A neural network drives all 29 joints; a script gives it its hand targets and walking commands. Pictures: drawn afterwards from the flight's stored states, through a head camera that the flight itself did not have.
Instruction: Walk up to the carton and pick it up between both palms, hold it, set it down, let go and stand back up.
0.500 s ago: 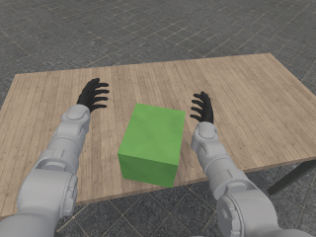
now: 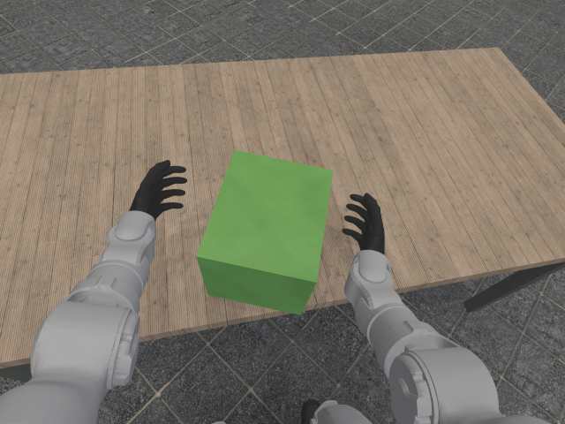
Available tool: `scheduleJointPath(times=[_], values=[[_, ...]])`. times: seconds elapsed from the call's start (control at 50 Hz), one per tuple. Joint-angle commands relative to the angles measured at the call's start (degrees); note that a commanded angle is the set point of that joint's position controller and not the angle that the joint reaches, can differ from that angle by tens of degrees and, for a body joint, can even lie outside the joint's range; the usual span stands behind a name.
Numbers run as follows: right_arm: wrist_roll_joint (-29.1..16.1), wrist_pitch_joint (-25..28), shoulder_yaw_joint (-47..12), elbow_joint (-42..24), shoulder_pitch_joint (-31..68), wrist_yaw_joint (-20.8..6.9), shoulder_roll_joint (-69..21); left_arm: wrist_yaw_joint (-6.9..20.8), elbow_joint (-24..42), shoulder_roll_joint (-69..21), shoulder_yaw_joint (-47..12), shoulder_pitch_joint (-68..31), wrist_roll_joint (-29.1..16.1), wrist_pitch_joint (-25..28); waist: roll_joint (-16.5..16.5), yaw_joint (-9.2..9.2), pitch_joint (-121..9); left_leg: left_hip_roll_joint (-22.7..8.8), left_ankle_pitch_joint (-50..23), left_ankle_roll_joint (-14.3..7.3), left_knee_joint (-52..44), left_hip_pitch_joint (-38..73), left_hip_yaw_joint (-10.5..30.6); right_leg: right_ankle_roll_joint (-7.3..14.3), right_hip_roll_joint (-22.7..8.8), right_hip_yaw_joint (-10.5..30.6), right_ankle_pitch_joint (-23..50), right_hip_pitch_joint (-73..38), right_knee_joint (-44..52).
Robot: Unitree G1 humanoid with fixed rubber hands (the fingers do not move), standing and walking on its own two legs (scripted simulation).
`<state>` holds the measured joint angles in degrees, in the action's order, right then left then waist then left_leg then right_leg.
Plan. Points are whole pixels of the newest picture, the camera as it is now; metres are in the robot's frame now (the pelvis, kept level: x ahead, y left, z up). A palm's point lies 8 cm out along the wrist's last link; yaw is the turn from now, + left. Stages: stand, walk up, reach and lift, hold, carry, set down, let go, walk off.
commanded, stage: reach and lift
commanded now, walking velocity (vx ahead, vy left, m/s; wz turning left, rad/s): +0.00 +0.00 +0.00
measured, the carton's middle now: (268, 234) +0.40 -0.01 -0.05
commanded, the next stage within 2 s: none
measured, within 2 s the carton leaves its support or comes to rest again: neither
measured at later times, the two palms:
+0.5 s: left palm (182, 208) +0.45 +0.12 -0.03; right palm (361, 243) +0.36 -0.16 -0.03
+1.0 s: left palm (195, 215) +0.44 +0.10 -0.04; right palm (350, 257) +0.35 -0.14 -0.05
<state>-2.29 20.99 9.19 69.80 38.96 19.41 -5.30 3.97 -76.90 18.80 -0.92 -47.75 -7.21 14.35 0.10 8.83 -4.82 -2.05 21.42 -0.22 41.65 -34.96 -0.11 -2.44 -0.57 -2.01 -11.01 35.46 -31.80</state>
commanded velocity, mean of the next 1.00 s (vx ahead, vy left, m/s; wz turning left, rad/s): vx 0.00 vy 0.00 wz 0.00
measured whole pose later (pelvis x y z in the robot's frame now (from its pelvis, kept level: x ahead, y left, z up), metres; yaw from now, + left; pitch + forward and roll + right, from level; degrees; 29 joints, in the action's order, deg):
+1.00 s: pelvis -0.01 +0.01 -0.01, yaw -1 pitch +25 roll -4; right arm 16.8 36.9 33.1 81.0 44.9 14.9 -8.6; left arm 1.1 -82.5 8.4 16.3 -54.0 12.4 27.2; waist 0.2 8.8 -8.0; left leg -2.1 21.7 -0.2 46.1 -49.1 -0.1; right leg -2.6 -0.6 -2.0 -10.2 48.8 -34.5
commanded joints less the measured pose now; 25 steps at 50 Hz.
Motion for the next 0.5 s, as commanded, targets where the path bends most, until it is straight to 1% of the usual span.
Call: scheduleJointPath(times=[0.0,0.02,0.04,0.06,0.08,0.1,0.12,0.14,0.16,0.18,0.2,0.22,0.24,0.26,0.28,0.3,0.32,0.34,0.36,0.38,0.4,0.42,0.44,0.46,0.48], values=[[3.36,9.01,6.04,-7.08,24.62,-2.35,4.54,-0.81,9.9,1.18,-0.89,-34.75,-1.02,8.6,14.48,3.71,-50.22,1.77,-34.86,6.83,7.61,7.37,0.71,3.37,3.42,-3.05,19.79,-2.93,-5.92],[4.13,9.74,7.18,-6.6,24.79,-2.53,5.52,-0.98,9.13,0.89,-0.8,-34.68,-0.51,8.93,15.38,4.1,-51.7,1.61,-36.44,7.42,8.06,8.58,1.06,3.39,3.51,-3.52,19.85,-1.05,-5.92],[4.35,10.44,7.27,-6.62,25.01,-2.93,4.19,-1.22,11.1,-0.13,-1.2,-35.58,-0.28,9.9,16.43,4.08,-54.12,1.67,-37.88,7.6,8.57,10.09,0.81,3.65,3.71,-3.7,19.93,-0.11,-5.93],[4.96,11.4,7.65,-6.58,25.93,-3.03,4.6,-1.36,11.03,-0.7,-1.1,-36.54,-0.06,10.29,17.09,3.97,-56.28,1.67,-39.53,8.11,9.6,10.48,1.15,3.68,3.86,-3.8,20.18,1.45,-6.18],[5.02,11.76,8.24,-6.71,26.31,-3.47,4.9,-1.7,11.21,0.11,-0.18,-37.21,0.35,10.68,17.0,3.32,-57.45,1.71,-39.67,8.29,9.35,10.82,1.13,3.49,3.94,-4.1,19.35,2.27,-6.14],[5.38,12.63,9.07,-7.57,26.73,-3.54,5.84,-1.97,12.23,-0.65,0.07,-36.71,1.34,10.9,18.12,3.33,-58.18,1.6,-42.39,8.91,9.86,12.35,1.25,3.54,4.19,-4.32,20.72,2.83,-5.77],[5.83,13.12,9.63,-6.94,25.89,-3.66,5.73,-2.33,12.22,0.11,1.33,-36.04,2.13,11.23,17.94,2.83,-59.86,1.44,-43.9,8.93,10.61,12.63,1.27,3.52,4.26,-4.41,21.63,2.86,-6.11],[5.9,13.52,9.62,-6.67,26.11,-3.96,5.31,-2.48,13.1,-0.38,1.08,-37.0,2.23,11.51,18.39,2.49,-59.92,1.67,-44.71,9.12,10.83,12.32,1.05,3.71,4.35,-4.34,22.45,2.98,-6.37],[6.4,14.09,10.75,-7.3,26.31,-4.13,5.72,-2.85,13.54,-0.87,2.01,-35.97,3.24,11.58,19.11,1.95,-61.16,1.74,-45.53,9.48,11.2,12.28,1.03,3.61,4.41,-4.28,22.99,2.7,-6.28],[6.72,14.0,10.77,-5.99,24.84,-4.42,6.17,-2.81,13.13,-0.6,3.1,-35.96,3.61,11.59,17.74,1.75,-61.07,1.8,-46.7,9.28,10.97,12.58,1.08,3.46,4.4,-4.41,23.97,2.14,-6.53],[7.01,14.39,10.87,-5.22,25.35,-4.42,5.85,-2.81,12.99,-1.39,3.11,-35.97,4.67,11.4,18.42,1.88,-60.93,1.72,-46.56,9.48,10.92,12.83,1.12,3.64,4.5,-4.01,23.8,2.25,-6.18],[7.76,14.41,12.0,-6.19,25.4,-4.51,5.43,-3.05,14.59,-1.08,4.26,-36.59,5.61,11.7,18.5,1.41,-62.09,1.82,-47.58,9.63,10.83,13.1,1.14,3.57,4.49,-4.47,24.61,1.94,-6.22],[8.11,14.73,12.08,-4.69,24.92,-4.88,5.58,-3.22,14.12,-2.36,3.81,-36.55,6.32,11.64,19.28,1.75,-61.04,1.5,-48.4,9.86,10.6,14.48,1.4,3.5,4.7,-4.66,23.73,3.21,-5.82],[8.12,15.01,11.51,-6.25,26.1,-4.99,4.76,-3.19,14.93,-3.19,4.06,-36.55,6.92,11.67,18.77,0.97,-60.87,1.64,-48.95,9.66,10.65,14.76,1.37,3.85,4.68,-4.38,24.32,3.1,-5.69],[8.54,15.0,11.56,-4.93,24.79,-5.1,4.27,-3.23,14.41,-4.14,4.8,-35.4,7.7,11.55,18.19,1.05,-60.83,1.5,-50.12,9.63,10.35,16.5,1.3,3.71,4.93,-4.76,25.08,3.32,-5.51],[8.81,15.12,11.44,-5.38,25.39,-5.24,3.42,-3.09,12.73,-4.92,4.68,-35.1,8.03,11.45,17.43,0.9,-59.26,1.72,-49.71,9.24,10.02,15.29,1.0,4.02,4.98,-4.36,25.51,2.86,-5.22],[9.73,15.11,12.39,-4.69,24.03,-5.07,3.07,-3.02,12.99,-4.46,5.82,-35.0,9.32,11.35,17.72,0.95,-59.46,2.02,-49.49,9.19,9.66,14.28,0.48,3.88,4.92,-4.31,27.0,1.11,-5.17],[9.68,15.49,11.6,-4.23,23.95,-5.09,2.53,-3.06,12.41,-4.98,6.66,-34.12,9.99,11.39,16.51,0.78,-58.37,2.01,-49.53,9.14,9.45,13.86,0.38,3.72,4.99,-4.2,27.63,0.29,-5.08],[10.41,15.63,11.47,-4.37,24.01,-4.97,1.0,-2.81,13.04,-5.98,7.32,-34.05,11.06,11.62,16.26,0.1,-58.11,2.33,-48.4,8.9,9.48,11.96,0.09,3.69,4.68,-3.78,28.69,-1.48,-5.57],[11.3,15.51,12.11,-4.13,24.5,-4.99,0.48,-2.71,12.8,-7.04,6.64,-34.65,10.94,11.81,15.38,0.98,-57.7,2.3,-47.67,8.92,8.74,11.69,0.14,3.69,4.57,-4.05,29.17,-2.13,-5.52],[11.44,15.34,11.47,-2.92,24.19,-5.24,-1.2,-2.35,11.88,-7.87,6.76,-34.32,11.67,11.78,14.85,0.28,-55.35,2.47,-46.34,8.3,8.31,10.82,0.1,3.61,4.17,-3.83,28.12,-2.92,-5.18],[12.2,15.91,11.83,-3.15,24.54,-5.33,-2.21,-2.03,10.88,-9.17,7.5,-34.0,13.05,11.87,14.91,0.03,-55.56,2.92,-45.7,8.3,7.83,10.74,-0.62,3.76,4.18,-3.83,28.88,-3.51,-4.89],[13.25,15.98,12.52,-1.58,23.27,-5.24,-3.07,-1.72,9.56,-9.44,8.73,-33.31,14.44,11.66,14.51,0.14,-53.99,3.19,-43.46,7.9,7.59,9.39,-0.95,3.76,3.99,-3.41,28.92,-5.03,-4.91],[14.3,16.29,12.83,-1.34,23.82,-5.48,-4.81,-1.26,8.51,-10.32,9.35,-33.8,15.58,12.1,13.6,0.04,-53.74,3.6,-40.99,7.33,7.36,7.25,-1.33,3.61,3.61,-3.05,29.56,-6.39,-5.14],[15.32,16.65,13.26,-1.34,25.02,-5.55,-5.13,-1.12,7.92,-11.14,9.96,-34.48,16.22,12.39,13.66,-0.49,-54.12,3.76,-39.11,7.33,7.35,6.0,-1.62,3.59,3.27,-3.25,28.63,-7.4,-5.7]])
